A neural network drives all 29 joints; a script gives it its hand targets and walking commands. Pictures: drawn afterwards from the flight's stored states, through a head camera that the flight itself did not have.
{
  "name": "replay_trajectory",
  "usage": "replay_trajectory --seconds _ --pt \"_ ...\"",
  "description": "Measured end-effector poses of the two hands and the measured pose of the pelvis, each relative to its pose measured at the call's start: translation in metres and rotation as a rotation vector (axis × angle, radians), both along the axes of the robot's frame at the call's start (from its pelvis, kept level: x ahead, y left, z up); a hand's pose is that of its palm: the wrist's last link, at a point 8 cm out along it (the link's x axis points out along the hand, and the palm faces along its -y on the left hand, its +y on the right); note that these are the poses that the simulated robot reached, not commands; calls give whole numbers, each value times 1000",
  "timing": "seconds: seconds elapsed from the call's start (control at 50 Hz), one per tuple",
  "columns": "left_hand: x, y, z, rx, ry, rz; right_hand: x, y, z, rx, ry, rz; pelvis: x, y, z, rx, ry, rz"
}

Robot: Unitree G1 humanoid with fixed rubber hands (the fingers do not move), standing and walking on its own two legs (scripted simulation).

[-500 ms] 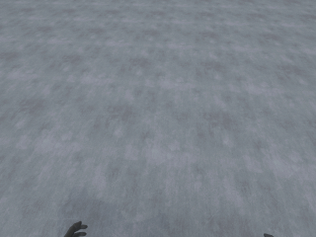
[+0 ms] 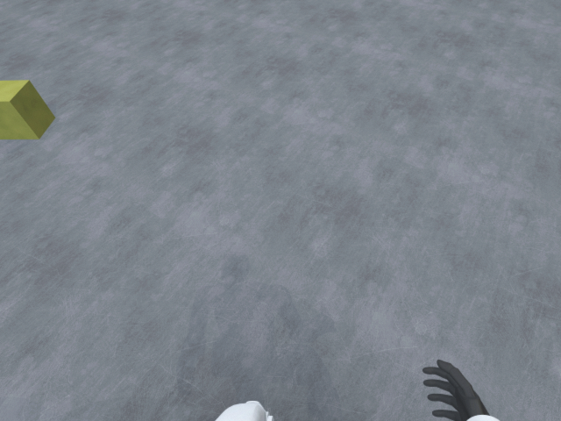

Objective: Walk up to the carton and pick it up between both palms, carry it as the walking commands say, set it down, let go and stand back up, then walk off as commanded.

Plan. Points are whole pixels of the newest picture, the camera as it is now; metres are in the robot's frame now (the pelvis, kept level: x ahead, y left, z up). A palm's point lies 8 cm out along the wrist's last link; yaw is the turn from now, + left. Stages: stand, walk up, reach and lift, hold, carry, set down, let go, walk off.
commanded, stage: walk up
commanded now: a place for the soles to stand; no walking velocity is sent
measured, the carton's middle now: (13, 110) +1.63 +1.70 -0.62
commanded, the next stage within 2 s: none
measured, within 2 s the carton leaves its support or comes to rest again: neither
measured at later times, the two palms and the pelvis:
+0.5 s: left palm (149, 377) +0.18 +0.24 -0.07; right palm (414, 225) +0.48 -0.20 -0.08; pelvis +0.28 +0.00 +0.03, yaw +19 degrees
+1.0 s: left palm (131, 177) +0.57 +0.40 -0.05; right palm (345, 172) +0.65 -0.08 -0.10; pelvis +0.55 +0.14 +0.03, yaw +28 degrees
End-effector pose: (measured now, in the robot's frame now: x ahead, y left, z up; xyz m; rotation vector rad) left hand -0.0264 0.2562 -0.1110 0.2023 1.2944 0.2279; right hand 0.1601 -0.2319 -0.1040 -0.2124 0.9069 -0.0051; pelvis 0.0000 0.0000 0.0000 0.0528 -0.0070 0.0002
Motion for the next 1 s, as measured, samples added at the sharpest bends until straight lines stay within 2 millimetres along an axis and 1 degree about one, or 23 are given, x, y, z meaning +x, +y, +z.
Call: replay_trajectory --seconds 0.08,0.12,0.16,0.18,0.2,0.22,0.26,0.32,0.38,0.42,0.46,0.52,0.56,0.6,0.64,0.66,0.68,0.7,0.74,0.82,0.88,0.94,1.0 --pt "131 -23 23 -18 -245 -116 -15 -19 0 5 119 -84 45 -10 15 -1 -17 36" --pt "190 -36 35 -19 -360 -156 -18 -32 -1 1 174 -107 70 -19 17 -12 -24 58" --pt "236 -46 42 4 -460 -174 -11 -46 -8 -6 221 -108 96 -30 11 -8 -28 86" --pt "254 -48 41 26 -500 -175 -3 -53 -14 -13 237 -95 110 -35 5 2 -28 108" --pt "266 -50 41 47 -530 -161 8 -58 -19 -23 251 -72 123 -39 0 7 -33 137" --pt "274 -50 41 65 -545 -129 21 -62 -21 -33 268 -44 134 -41 -2 7 -40 165" --pt "276 -48 42 89 -531 -51 57 -64 -20 -47 279 18 154 -41 2 -5 -55 210" --pt "261 -42 45 103 -450 52 124 -56 -6 -53 235 105 184 -37 15 -16 -64 256" --pt "238 -33 46 112 -338 143 197 -36 12 -39 156 183 215 -28 27 -14 -62 285" --pt "224 -28 45 109 -252 190 242 -17 21 -28 102 223 235 -20 32 -15 -63 304" --pt "214 -22 42 100 -177 241 282 5 26 -16 65 263 257 -11 33 -15 -64 322" --pt "210 -12 34 82 -90 314 335 45 26 4 41 325 289 6 29 -26 -61 343" --pt "213 -5 25 60 -36 351 366 75 22 16 33 359 313 21 23 -39 -57 362" --pt "222 5 12 34 10 380 396 105 15 15 23 389 337 39 14 -53 -50 379" --pt "237 17 -6 4 40 400 422 130 1 -7 8 405 361 61 -2 -68 -46 402" --pt "248 25 -14 -10 48 407 431 138 -6 -23 12 399 371 70 -8 -63 -45 423" --pt "263 33 -19 -22 39 415 436 145 -11 -39 28 392 379 76 -11 -53 -45 437" --pt "282 42 -22 -30 10 423 437 149 -14 -50 53 376 387 81 -11 -49 -46 449" --pt "332 60 -17 -30 -93 409 436 151 -12 -70 102 345 403 89 -4 -40 -49 460" --pt "441 93 13 -9 -310 310 436 146 1 -76 158 273 441 107 14 -33 -56 466" --pt "509 112 37 10 -418 255 441 146 7 -67 197 242 474 118 25 -33 -60 472" --pt "561 126 54 30 -486 240 458 148 6 -55 235 237 509 128 30 -42 -61 485" --pt "601 139 60 58 -503 251 488 154 -1 -39 264 247 548 137 28 -41 -56 493"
